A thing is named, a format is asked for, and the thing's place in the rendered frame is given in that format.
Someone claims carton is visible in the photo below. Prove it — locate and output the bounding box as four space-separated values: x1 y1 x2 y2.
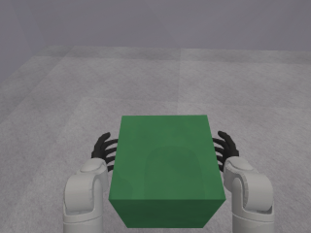
108 115 226 228

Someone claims left robot hand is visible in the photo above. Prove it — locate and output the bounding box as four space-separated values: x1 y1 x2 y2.
91 132 119 172

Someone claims robot left forearm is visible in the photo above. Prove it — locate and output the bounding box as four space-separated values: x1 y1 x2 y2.
62 157 109 233

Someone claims robot right forearm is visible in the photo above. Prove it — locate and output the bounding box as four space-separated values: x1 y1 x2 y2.
223 156 275 233

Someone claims right robot hand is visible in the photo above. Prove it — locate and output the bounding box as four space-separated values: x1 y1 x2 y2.
212 130 239 172

